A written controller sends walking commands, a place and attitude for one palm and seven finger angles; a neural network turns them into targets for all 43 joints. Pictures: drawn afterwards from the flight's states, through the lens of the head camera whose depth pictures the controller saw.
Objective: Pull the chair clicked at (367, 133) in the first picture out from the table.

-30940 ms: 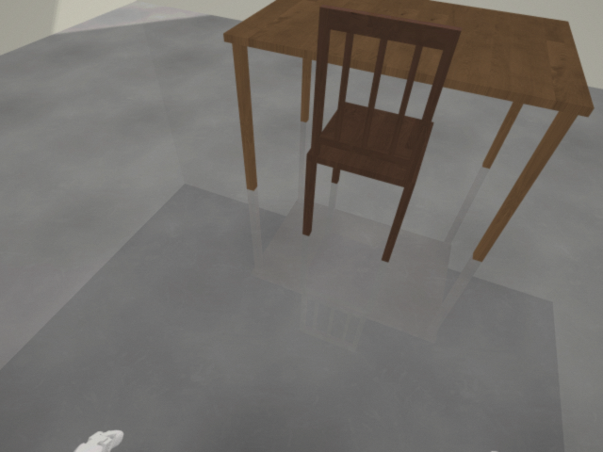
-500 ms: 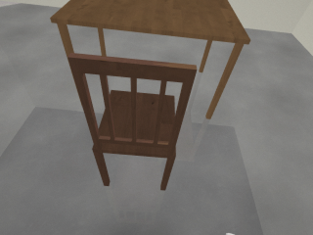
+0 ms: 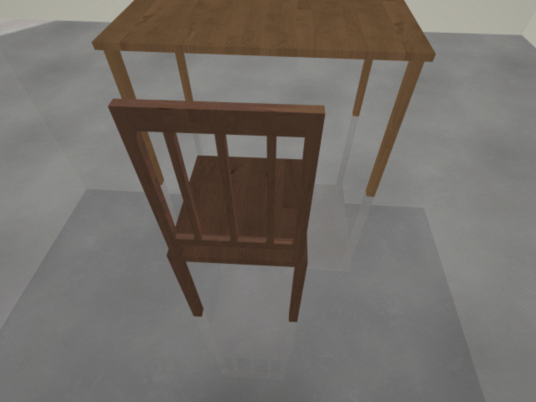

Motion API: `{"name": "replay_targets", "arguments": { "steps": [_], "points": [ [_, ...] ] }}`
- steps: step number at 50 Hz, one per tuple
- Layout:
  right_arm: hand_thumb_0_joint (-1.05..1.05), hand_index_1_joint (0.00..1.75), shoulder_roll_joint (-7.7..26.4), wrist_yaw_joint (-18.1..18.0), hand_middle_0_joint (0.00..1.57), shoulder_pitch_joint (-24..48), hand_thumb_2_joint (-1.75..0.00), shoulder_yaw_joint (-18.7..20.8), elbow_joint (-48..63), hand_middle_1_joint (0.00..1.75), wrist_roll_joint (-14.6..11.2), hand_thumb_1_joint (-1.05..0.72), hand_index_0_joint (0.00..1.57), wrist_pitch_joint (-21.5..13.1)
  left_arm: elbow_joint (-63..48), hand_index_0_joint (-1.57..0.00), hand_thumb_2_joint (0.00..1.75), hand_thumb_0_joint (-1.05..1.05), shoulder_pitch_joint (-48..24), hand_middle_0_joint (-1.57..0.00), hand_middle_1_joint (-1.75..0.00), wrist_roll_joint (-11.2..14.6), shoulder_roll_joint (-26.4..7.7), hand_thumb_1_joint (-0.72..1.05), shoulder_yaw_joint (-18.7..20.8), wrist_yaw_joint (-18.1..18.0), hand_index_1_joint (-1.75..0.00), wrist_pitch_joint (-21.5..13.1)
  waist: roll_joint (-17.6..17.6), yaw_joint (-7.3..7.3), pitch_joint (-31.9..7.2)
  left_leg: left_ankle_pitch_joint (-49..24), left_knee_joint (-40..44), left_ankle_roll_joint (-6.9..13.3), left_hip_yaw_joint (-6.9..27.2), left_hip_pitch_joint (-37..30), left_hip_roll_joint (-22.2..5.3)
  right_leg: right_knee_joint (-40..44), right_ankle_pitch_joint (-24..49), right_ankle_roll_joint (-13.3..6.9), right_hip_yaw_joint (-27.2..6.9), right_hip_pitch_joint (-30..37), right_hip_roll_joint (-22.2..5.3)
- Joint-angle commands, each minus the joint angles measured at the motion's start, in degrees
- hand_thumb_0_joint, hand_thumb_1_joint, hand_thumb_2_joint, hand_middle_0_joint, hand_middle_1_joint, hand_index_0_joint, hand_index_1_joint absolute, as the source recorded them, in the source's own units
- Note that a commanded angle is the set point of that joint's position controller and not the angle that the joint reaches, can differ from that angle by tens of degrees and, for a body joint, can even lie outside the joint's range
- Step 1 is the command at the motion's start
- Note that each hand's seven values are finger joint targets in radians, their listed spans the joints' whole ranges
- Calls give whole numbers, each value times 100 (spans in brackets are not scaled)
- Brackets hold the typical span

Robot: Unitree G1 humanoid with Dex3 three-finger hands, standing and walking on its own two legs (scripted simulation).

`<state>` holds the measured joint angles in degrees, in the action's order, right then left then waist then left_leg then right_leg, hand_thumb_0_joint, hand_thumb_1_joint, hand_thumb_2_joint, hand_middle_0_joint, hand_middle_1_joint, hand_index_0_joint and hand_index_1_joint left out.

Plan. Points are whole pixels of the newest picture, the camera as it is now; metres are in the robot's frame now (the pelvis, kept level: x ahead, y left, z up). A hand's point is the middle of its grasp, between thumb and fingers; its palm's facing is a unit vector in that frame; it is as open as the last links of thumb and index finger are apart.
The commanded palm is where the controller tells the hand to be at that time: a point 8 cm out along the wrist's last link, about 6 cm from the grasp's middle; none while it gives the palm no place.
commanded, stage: let the arm hang, fingers relaxed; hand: left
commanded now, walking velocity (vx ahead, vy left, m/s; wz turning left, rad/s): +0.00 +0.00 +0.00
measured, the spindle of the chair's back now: (228, 194) +0.54 +0.13 -0.06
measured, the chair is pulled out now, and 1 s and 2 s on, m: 0.51 0.51 0.51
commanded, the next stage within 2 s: look to check the result in 0.32 s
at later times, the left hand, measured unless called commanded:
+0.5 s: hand out of the picture +0.01 +0.15 -0.17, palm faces +0.02 -0.98 -0.18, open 7.4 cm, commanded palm none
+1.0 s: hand out of the picture +0.01 +0.15 -0.17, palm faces +0.02 -0.98 -0.18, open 7.4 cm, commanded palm none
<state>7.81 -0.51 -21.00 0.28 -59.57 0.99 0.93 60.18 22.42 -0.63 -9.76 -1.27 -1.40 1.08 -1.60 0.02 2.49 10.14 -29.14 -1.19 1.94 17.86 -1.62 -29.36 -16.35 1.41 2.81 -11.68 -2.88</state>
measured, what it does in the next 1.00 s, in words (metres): stands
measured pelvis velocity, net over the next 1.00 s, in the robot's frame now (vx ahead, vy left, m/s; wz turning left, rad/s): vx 0.01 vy -0.01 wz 0.00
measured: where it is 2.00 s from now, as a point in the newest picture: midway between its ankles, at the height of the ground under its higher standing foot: outside the picture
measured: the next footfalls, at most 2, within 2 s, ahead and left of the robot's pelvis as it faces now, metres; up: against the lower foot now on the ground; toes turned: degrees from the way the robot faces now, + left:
none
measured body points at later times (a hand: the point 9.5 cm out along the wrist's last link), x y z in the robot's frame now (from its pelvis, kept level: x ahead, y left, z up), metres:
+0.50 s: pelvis +0.01 -0.02 +0.00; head +0.04 -0.02 +0.45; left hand +0.01 +0.20 -0.16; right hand +0.00 -0.23 -0.16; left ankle +0.06 +0.14 -0.73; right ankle -0.01 -0.14 -0.73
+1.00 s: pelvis +0.01 -0.01 +0.00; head +0.04 -0.01 +0.45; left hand +0.01 +0.21 -0.16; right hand +0.00 -0.23 -0.16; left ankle +0.06 +0.14 -0.73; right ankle -0.01 -0.14 -0.73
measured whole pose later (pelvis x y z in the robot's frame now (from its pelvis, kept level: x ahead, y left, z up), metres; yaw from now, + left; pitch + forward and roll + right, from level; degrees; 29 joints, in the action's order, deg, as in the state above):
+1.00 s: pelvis +0.01 -0.01 +0.00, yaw +0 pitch -2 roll -1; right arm 7.4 -1.8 -18.1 0.0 -60.5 0.8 0.1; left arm 60.0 17.2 -0.4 -8.3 -0.4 -1.6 0.6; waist -0.4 0.3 4.5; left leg 10.4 -27.2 -2.5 2.5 15.2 -2.6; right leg -27.0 -16.5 0.8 3.4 -8.7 -1.9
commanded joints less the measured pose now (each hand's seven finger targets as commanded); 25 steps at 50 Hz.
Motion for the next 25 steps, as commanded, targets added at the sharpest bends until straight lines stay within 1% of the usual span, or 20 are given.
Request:
{"name": "replay_targets", "arguments": {
  "steps": [1,2,3,4,7,8,9,10,11,12,13,14,17,18,20,22,23,24,25],
  "points": [
    [0,30,535,-58,20,-404,-90,127,147,30,-4,-90,20,-119,-203,-20,90,0,381,-20,-30,14,-574,90,145,-64,-30,-118,14,-11,366,661,752,372,430,-56,-231,717,-295,-452,-371,-536,-214],
    [0,30,505,-66,20,-395,-90,128,142,30,-5,-90,20,-128,-203,-20,90,0,354,-20,-30,15,-533,90,151,-69,-30,-125,83,-13,340,533,729,369,412,-94,-242,712,-180,-448,-355,-500,-217],
    [0,30,486,-77,20,-390,-90,127,126,30,-11,-90,20,-136,-206,-20,90,0,301,-20,-30,10,-510,90,151,-64,-30,-126,103,-17,431,388,736,378,417,-91,-243,718,-65,-447,-325,-510,-195],
    [0,30,475,-76,20,-362,-90,124,127,30,-4,-90,20,-144,-227,-20,90,0,276,-20,-30,8,-487,90,155,-68,-30,-125,99,-19,417,294,715,368,396,-107,-255,699,5,-431,-325,-500,-214],
    [0,30,417,-91,20,-373,-90,119,108,30,-5,-90,20,-156,-254,-20,90,0,185,-20,-30,12,-437,90,175,-75,-30,-146,79,3,252,22,615,343,330,-243,-239,714,198,-428,-364,-389,-241],
    [0,30,400,-95,20,-337,-90,110,98,30,-12,-90,20,-146,-261,-20,90,0,190,-20,-30,15,-437,90,173,-83,-30,-147,43,-12,310,-11,607,344,323,-249,-228,759,204,-441,-360,-398,-230],
    [0,30,398,-103,20,-332,-90,110,77,30,-3,-90,20,-139,-236,-20,90,0,135,-20,-30,21,-433,90,176,-86,-30,-141,-73,4,380,-59,596,330,301,-216,-240,751,220,-444,-371,-406,-236],
    [0,30,370,-104,20,-324,-90,109,81,30,-6,-90,20,-138,-229,-20,90,0,118,-20,-30,23,-426,90,182,-84,-30,-138,-76,0,392,-58,601,331,318,-212,-239,750,231,-439,-369,-399,-235],
    [0,30,380,-107,20,-310,-90,107,85,30,-1,-90,20,-128,-234,-20,90,0,108,-20,-30,25,-422,90,179,-81,-30,-137,-15,1,428,-4,579,322,291,-215,-238,787,189,-442,-381,-428,-234],
    [0,30,374,-106,20,-335,-90,111,86,30,-5,-90,20,-129,-240,-20,90,0,100,-20,-30,21,-427,90,187,-78,-30,-145,-23,17,337,-18,550,313,267,-253,-228,815,199,-451,-405,-374,-254],
    [0,30,355,-109,20,-307,-90,113,95,30,-11,-90,20,-115,-248,-20,90,0,63,-20,-30,22,-439,90,185,-76,-30,-141,73,15,464,-46,543,313,261,-249,-226,850,214,-460,-367,-428,-238],
    [0,30,385,-111,20,-323,-90,118,99,30,-5,-90,20,-117,-263,-20,90,0,47,-20,-30,22,-438,90,187,-77,-30,-142,133,27,379,-137,499,308,250,-294,-238,831,282,-455,-390,-390,-247],
    [0,30,424,-117,20,-343,-90,116,90,30,-6,-90,20,-132,-286,-20,90,0,-19,-20,-30,27,-438,90,201,-71,-30,-140,82,47,209,-174,523,310,282,-399,-268,811,287,-450,-374,-310,-245],
    [0,30,421,-122,20,-301,-90,116,99,30,-11,-90,20,-126,-281,-20,90,0,-21,-20,-30,24,-435,90,197,-71,-30,-135,161,31,308,-215,552,321,299,-382,-280,828,345,-447,-340,-335,-220],
    [0,30,440,-122,20,-267,-90,115,102,30,-9,-90,20,-130,-291,-20,90,0,-38,-20,-30,22,-420,90,193,-72,-30,-139,220,43,256,-288,503,309,277,-430,-278,831,401,-446,-358,-311,-249],
    [0,30,449,-125,20,-272,-90,106,90,30,-12,-90,20,-136,-283,-20,90,0,-49,-20,-30,28,-437,90,200,-67,-30,-141,186,38,180,-347,488,302,262,-480,-274,837,437,-445,-357,-247,-261],
    [0,30,450,-136,20,-249,-90,112,85,30,-15,-90,20,-128,-281,-20,90,0,-43,-20,-30,29,-432,90,191,-69,-30,-137,122,41,249,-402,491,309,256,-484,-283,848,488,-454,-353,-275,-240],
    [0,30,458,-137,20,-249,-90,107,84,30,-16,-90,20,-132,-279,-20,90,0,-33,-20,-30,28,-436,90,203,-70,-30,-138,31,40,193,-453,476,309,256,-494,-287,836,533,-444,-368,-222,-252],
    [0,30,448,-135,20,-243,-90,103,88,30,-17,-90,20,-132,-277,-20,90,0,-43,-20,-30,30,-451,90,202,-70,-30,-140,114,40,148,-471,466,302,253,-506,-289,830,548,-442,-352,-189,-260]
  ]
}}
